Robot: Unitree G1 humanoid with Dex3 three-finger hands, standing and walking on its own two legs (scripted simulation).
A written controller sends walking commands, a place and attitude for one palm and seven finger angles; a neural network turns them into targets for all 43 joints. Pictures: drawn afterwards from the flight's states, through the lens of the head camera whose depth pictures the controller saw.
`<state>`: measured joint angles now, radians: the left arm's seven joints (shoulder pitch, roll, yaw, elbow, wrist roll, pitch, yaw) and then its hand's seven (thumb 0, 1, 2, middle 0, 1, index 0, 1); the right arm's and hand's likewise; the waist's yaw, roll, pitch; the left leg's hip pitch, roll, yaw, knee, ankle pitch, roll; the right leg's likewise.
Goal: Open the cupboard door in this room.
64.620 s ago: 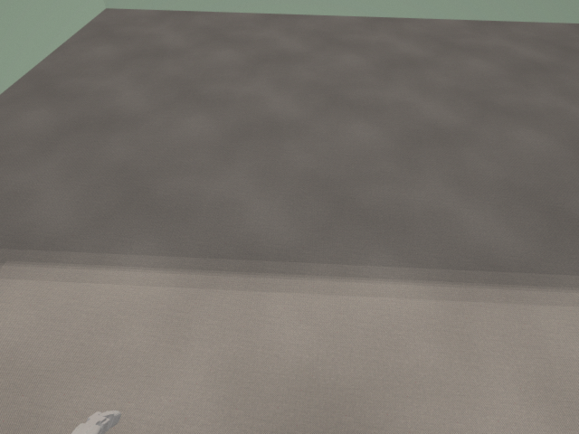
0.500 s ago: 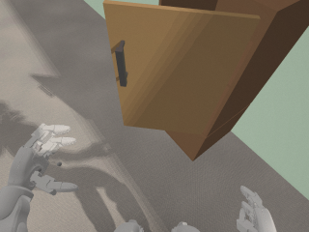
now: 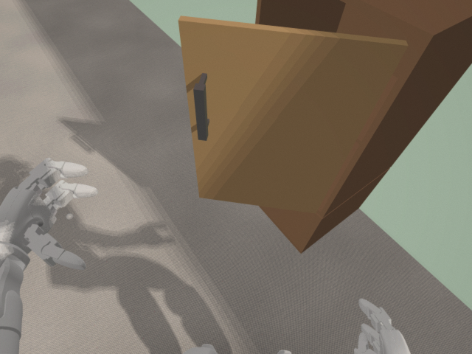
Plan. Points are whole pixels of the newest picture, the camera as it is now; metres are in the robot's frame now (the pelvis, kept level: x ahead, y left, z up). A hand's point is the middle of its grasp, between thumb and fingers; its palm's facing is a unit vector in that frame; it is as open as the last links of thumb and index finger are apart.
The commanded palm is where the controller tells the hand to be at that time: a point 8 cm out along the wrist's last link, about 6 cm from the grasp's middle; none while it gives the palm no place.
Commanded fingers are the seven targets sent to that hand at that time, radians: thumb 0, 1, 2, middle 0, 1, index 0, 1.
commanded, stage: raise the hand with hooked fingers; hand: left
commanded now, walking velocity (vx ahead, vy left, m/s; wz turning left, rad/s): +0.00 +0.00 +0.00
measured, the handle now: (203, 108) +0.59 +0.12 +0.05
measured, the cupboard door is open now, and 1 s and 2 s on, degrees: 46 46 46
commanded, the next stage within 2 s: move the hooked fingers beside the handle in 0.42 s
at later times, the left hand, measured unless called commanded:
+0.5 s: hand (88, 224) +0.28 +0.25 +0.07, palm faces -0.04 -1.00 -0.04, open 13.9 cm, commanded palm +0.26 +0.30 +0.08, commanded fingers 0.00 -0.50 0.30 -0.30 -1.20 -0.30 -1.20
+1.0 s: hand (121, 180) +0.37 +0.23 +0.07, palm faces -0.07 -1.00 -0.02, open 13.9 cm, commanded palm +0.34 +0.27 +0.07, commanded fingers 0.00 -0.50 0.30 -0.30 -1.20 -0.30 -1.20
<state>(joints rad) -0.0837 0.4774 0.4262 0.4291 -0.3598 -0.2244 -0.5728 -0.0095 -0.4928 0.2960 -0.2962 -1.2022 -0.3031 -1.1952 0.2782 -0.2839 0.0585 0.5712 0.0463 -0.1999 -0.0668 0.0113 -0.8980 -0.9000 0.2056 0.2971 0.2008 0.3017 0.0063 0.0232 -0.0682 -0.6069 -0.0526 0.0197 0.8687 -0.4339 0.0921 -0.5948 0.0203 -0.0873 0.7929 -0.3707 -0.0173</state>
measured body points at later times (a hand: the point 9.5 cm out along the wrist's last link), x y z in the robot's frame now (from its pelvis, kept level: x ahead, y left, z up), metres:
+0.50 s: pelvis +0.00 -0.02 +0.00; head +0.05 -0.02 +0.45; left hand +0.28 +0.30 +0.08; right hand +0.16 -0.27 -0.08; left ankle +0.00 +0.05 -0.70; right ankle +0.01 -0.12 -0.70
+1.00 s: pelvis +0.00 -0.04 +0.00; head +0.08 -0.03 +0.44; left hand +0.37 +0.28 +0.07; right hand +0.11 -0.30 -0.10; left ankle +0.00 +0.05 -0.70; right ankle +0.01 -0.12 -0.70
